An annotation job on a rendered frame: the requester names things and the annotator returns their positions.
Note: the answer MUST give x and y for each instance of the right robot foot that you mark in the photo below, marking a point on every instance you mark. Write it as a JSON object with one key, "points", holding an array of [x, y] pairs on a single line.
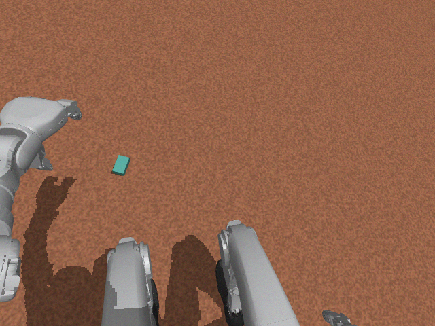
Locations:
{"points": [[232, 319]]}

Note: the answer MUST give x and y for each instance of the right robot hand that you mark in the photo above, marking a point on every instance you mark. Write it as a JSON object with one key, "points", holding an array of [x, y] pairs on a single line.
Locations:
{"points": [[336, 319]]}

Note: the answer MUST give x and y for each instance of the left robot hand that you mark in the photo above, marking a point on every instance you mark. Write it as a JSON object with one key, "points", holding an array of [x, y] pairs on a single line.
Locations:
{"points": [[44, 117]]}

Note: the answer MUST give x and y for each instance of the small box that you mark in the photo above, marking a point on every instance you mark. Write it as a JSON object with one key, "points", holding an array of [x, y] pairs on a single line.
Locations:
{"points": [[121, 165]]}

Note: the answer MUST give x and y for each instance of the left robot arm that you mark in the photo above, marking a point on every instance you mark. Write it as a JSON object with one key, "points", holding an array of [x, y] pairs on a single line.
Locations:
{"points": [[18, 148]]}

